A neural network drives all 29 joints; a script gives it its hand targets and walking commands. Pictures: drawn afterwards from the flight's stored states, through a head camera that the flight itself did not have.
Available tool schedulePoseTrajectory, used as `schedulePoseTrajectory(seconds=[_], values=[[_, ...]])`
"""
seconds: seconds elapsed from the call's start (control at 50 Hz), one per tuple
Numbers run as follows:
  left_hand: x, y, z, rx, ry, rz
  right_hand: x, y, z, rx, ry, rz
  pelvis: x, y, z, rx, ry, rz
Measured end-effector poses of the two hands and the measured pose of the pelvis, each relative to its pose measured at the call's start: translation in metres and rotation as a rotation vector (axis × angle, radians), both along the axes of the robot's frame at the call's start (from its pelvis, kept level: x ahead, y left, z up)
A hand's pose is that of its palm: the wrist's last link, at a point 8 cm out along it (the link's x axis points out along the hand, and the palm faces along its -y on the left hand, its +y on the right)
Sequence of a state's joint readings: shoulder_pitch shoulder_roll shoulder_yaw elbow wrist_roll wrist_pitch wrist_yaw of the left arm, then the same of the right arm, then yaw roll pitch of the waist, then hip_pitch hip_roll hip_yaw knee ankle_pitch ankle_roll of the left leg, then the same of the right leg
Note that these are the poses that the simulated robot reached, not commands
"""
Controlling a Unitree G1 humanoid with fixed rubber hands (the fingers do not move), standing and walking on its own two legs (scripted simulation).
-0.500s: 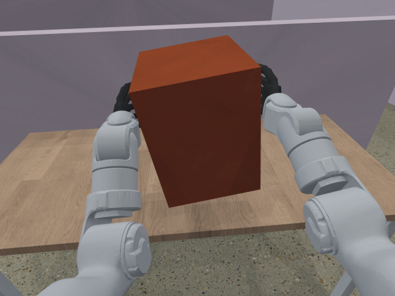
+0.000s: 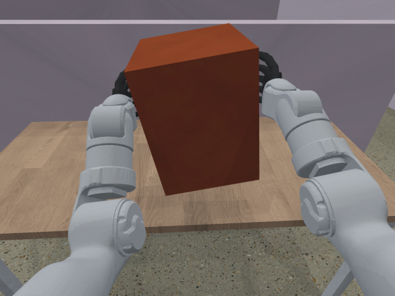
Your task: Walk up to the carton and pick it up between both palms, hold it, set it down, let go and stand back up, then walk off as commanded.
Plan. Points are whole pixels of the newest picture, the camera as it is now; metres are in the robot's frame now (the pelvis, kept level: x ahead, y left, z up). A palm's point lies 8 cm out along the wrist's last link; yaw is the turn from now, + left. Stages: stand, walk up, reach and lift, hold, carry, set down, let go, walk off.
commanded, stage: hold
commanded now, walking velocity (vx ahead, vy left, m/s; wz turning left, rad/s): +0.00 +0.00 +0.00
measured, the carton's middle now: (198, 107) +0.41 +0.01 +0.25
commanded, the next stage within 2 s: none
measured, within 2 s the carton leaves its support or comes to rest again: neither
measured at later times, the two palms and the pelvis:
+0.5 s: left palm (121, 106) +0.39 +0.16 +0.27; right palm (266, 91) +0.39 -0.12 +0.29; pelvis +0.02 +0.01 +0.00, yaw +0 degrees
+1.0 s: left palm (122, 105) +0.38 +0.15 +0.27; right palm (269, 90) +0.39 -0.13 +0.30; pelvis +0.02 +0.01 +0.00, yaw +0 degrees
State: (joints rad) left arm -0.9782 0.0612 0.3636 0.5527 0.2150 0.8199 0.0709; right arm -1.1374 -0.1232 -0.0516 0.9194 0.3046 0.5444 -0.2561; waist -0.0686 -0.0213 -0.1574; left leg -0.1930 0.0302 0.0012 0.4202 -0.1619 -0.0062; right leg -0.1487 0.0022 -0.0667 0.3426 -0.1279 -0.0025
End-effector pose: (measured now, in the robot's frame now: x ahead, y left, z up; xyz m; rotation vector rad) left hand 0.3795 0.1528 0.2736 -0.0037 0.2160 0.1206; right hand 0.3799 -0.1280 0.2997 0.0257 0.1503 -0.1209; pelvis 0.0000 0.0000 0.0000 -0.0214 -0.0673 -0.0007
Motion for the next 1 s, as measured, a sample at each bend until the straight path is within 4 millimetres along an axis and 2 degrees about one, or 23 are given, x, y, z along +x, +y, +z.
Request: schedulePoseTrajectory(seconds=[0.3,0.52,0.72,1.0], values=[[0.007,0.001,-0.012,0.010,0.006,-0.003,0.007,0.001,-0.012,0.005,0.010,0.000,0.011,0.003,0.000,-0.006,-0.005,0.008],[0.008,0.004,-0.006,0.021,-0.022,0.010,0.012,0.004,-0.008,0.021,-0.015,0.014,0.021,0.009,0.001,-0.010,-0.017,0.003],[0.007,0.002,-0.008,0.018,-0.022,0.006,0.011,0.002,-0.008,0.017,-0.013,0.012,0.027,0.010,0.001,-0.011,-0.027,0.000],[0.003,0.000,-0.001,0.002,-0.027,0.012,0.006,0.000,-0.003,0.026,-0.016,0.010,0.024,0.007,0.001,-0.006,-0.044,0.000]])
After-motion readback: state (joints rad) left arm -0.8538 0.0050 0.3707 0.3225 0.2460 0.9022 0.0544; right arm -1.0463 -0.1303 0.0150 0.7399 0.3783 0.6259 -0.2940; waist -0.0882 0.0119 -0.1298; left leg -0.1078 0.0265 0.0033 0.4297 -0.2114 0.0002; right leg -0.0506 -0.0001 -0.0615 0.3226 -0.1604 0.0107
